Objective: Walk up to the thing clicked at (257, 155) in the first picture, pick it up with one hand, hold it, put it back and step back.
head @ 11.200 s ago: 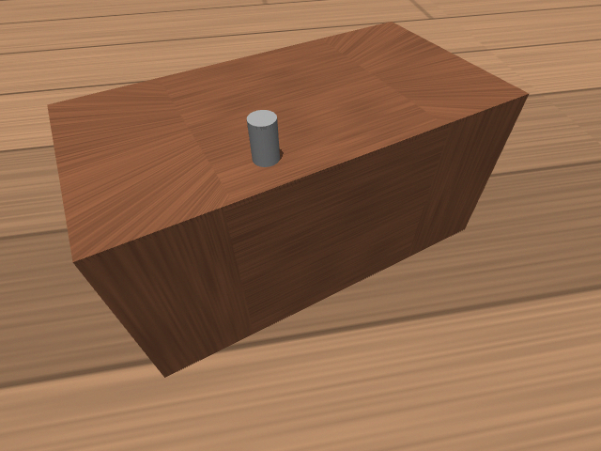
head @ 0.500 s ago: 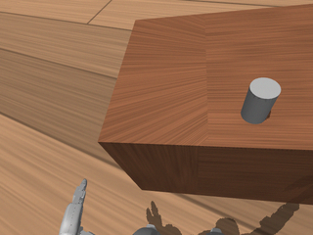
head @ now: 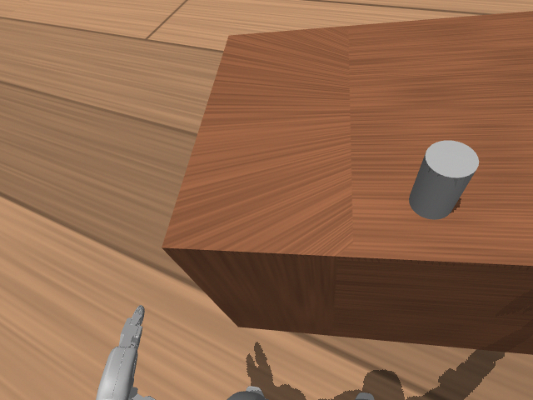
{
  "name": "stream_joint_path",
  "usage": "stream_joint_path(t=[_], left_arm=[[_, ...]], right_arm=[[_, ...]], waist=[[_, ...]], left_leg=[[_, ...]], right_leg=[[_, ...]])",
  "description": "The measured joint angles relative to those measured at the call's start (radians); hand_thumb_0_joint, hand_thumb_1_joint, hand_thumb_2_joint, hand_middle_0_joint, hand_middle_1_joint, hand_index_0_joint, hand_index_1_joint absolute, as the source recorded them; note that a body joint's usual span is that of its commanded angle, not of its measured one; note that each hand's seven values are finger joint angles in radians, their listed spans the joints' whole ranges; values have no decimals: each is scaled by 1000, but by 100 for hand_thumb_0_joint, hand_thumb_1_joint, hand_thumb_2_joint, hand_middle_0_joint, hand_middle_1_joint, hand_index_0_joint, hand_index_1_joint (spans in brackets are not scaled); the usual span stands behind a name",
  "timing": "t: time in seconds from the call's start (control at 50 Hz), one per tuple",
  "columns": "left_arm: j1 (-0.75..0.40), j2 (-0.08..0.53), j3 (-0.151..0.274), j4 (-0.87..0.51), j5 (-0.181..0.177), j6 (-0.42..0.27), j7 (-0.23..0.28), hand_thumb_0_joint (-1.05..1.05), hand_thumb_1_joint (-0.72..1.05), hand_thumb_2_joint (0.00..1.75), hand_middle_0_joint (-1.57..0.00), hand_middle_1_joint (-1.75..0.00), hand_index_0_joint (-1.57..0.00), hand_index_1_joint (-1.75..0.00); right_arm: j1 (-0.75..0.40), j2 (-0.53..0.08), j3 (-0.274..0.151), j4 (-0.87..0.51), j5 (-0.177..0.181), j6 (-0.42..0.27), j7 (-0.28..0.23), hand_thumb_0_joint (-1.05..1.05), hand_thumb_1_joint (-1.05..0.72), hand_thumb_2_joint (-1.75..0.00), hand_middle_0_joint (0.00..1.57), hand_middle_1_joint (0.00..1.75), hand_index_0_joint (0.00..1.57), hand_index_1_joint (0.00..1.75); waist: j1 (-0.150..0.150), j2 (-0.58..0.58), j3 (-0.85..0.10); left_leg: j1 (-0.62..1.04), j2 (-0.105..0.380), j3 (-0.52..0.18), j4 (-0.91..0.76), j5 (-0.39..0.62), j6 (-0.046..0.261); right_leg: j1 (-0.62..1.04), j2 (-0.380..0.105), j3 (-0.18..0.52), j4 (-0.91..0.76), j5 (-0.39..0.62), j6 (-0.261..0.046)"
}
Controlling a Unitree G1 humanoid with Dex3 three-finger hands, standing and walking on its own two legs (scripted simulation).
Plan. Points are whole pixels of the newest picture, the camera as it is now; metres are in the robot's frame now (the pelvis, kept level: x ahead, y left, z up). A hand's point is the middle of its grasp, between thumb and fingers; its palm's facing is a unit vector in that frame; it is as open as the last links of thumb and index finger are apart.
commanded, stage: go down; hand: right
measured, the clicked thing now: (440, 182) +0.48 -0.20 -0.01
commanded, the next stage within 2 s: approach in 0.16 s
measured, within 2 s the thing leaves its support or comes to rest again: neither
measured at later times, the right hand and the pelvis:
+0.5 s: hand out of the picture +0.40 -0.37 +0.09, palm faces +0.19 +0.98 +0.02, open 17.4 cm; pelvis -0.01 +0.01 -0.01, yaw +0 degrees
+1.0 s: hand (474, 186) +0.47 -0.25 +0.00, palm faces +0.13 +0.99 +0.04, open 17.6 cm; pelvis -0.02 +0.01 -0.04, yaw +2 degrees
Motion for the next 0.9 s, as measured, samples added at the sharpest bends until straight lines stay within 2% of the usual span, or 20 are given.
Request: stream_joint_path(t=[0.08,0.24,0.38,0.48,0.58,0.7,0.8,0.86,0.9], left_arm=[[2,-1,2,9,-2,7,0,-1,-54,7,-6,-5,-5,-5],[-21,-8,-11,11,0,11,-5,-1,-54,7,-6,-5,-5,-5],[17,2,-9,-41,-5,7,-12,-1,-53,6,-6,-5,-5,-5],[14,2,-9,-20,2,0,-18,-1,-53,5,-6,-5,-5,-5],[-12,5,5,-45,15,-10,-29,-1,-53,5,-7,-5,-6,-5],[-14,-4,25,-99,26,-3,-47,-1,-52,5,-7,-5,-6,-5],[15,-16,51,-165,40,30,-60,-1,-52,5,-7,-5,-6,-5],[28,-15,73,-187,45,48,-68,-1,-52,5,-7,-6,-6,-5],[34,-16,78,-204,48,65,-74,-1,-52,5,-7,-6,-6,-5]], right_arm=[[4,9,-8,-23,-2,-6,-8,-1,53,-6,5,5,5,5],[-22,-23,13,7,-2,-7,-1,-1,52,-6,5,4,5,4],[5,2,7,5,12,-8,5,-1,52,-5,5,4,5,4],[-10,23,52,25,18,-39,-13,-1,52,-5,5,4,5,4],[-23,94,110,26,23,-82,-34,-1,52,-5,5,4,5,4],[-12,208,109,-11,8,-139,-92,-1,53,-5,4,4,5,4],[-28,246,89,-43,-39,-174,-191,-1,53,-5,5,4,5,4],[-51,257,104,-36,-53,-193,-253,-1,55,-5,5,4,4,4],[-49,278,97,-80,-76,-190,-284,-1,55,-5,4,4,4,4]], waist=[[-3,8,-5],[1,3,7],[-1,0,10],[-4,9,10],[6,10,17],[48,23,-4],[86,37,-3],[96,33,1],[95,28,-4]], left_leg=[[8,-1,1,1,-5,2],[-3,-5,7,8,-1,6],[-4,-1,5,11,1,7],[-43,0,7,48,-10,9],[-111,4,9,104,-25,8],[-186,-2,3,166,-45,8],[-231,-13,-2,210,-58,11],[-249,-18,-2,222,-60,11],[-260,-23,-6,224,-59,10]], right_leg=[[9,-1,1,0,-4,2],[-4,-4,8,7,1,6],[-1,0,6,1,8,7],[-38,2,9,29,1,8],[-104,6,12,80,-9,8],[-174,1,9,140,-30,9],[-216,-11,6,186,-49,13],[-235,-16,7,203,-55,13],[-244,-21,4,208,-58,14]])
